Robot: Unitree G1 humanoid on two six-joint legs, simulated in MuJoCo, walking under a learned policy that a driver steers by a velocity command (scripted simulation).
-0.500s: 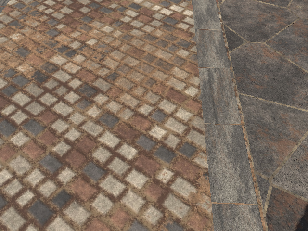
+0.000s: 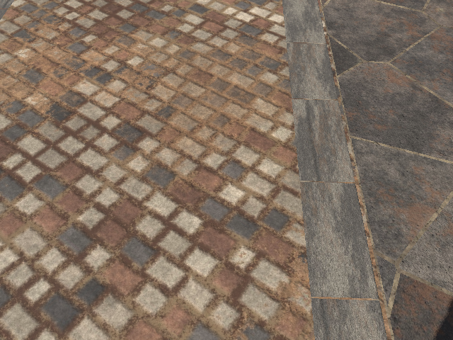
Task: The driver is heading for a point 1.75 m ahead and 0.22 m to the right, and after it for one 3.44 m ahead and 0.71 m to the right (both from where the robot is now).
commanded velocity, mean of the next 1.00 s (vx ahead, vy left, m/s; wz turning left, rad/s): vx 0.20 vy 0.00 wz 0.00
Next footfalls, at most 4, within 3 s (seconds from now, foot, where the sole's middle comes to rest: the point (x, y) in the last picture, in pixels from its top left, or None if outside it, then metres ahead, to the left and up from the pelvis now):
1.14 left None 0.46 0.08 -0.77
1.68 right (286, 260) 0.75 -0.16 -0.77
2.26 left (216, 183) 1.08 0.07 -0.77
2.82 right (271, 130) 1.36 -0.16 -0.77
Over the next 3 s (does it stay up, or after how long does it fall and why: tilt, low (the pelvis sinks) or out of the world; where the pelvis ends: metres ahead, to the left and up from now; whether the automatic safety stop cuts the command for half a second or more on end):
stays up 1.23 -0.06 -0.01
